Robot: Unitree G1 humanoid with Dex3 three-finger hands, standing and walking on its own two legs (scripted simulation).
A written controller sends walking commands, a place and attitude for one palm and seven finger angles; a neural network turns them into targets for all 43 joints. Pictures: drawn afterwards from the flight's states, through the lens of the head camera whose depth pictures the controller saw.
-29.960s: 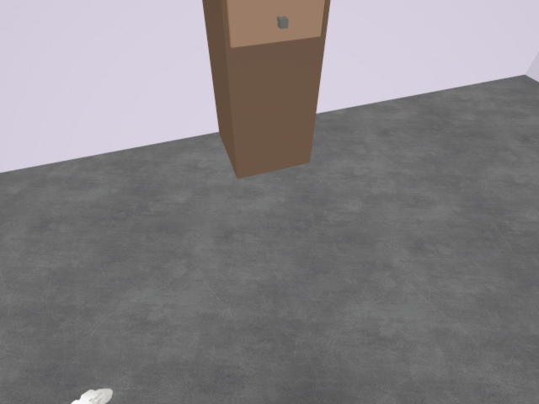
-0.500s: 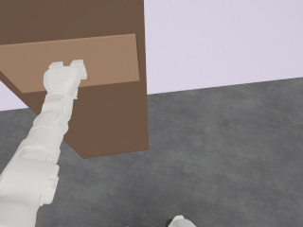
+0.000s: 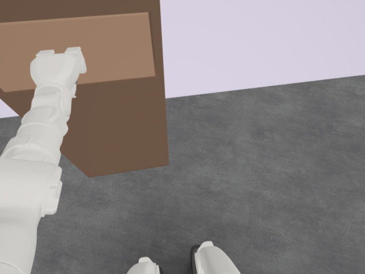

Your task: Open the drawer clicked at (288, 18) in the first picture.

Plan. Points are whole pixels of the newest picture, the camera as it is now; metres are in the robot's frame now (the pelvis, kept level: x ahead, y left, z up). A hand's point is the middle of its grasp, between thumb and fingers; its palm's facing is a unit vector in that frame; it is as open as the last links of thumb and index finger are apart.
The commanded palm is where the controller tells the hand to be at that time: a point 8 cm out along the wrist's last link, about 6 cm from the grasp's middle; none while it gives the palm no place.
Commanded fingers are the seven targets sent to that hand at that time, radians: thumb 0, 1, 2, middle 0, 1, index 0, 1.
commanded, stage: pull the drawer open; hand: left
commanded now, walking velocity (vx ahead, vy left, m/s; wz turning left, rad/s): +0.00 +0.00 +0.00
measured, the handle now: (67, 68) +0.57 +0.20 +0.07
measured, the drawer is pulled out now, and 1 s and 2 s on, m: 0.00 0.00 0.00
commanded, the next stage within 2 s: none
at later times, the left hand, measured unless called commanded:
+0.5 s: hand (68, 87) +0.53 +0.21 +0.05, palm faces -0.03 +0.00 -1.00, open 6.4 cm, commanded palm +0.51 +0.22 +0.09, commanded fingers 0.00 0.90 0.90 -0.40 -1.35 -0.40 -1.35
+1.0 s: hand (67, 87) +0.53 +0.21 +0.05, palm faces +0.01 +0.00 -1.00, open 6.4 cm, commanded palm +0.52 +0.23 +0.09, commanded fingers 0.00 0.90 0.90 -0.40 -1.35 -0.40 -1.35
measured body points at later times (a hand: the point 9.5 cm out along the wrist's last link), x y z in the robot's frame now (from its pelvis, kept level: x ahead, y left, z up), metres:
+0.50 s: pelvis -0.01 +0.01 -0.01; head +0.11 +0.00 +0.43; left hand +0.53 +0.20 +0.11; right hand -0.03 -0.27 -0.13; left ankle -0.01 +0.09 -0.69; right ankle +0.06 -0.11 -0.69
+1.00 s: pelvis +0.04 +0.01 +0.01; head +0.14 +0.01 +0.45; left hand +0.53 +0.21 +0.11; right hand +0.09 -0.26 -0.12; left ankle -0.01 +0.09 -0.69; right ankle +0.06 -0.11 -0.69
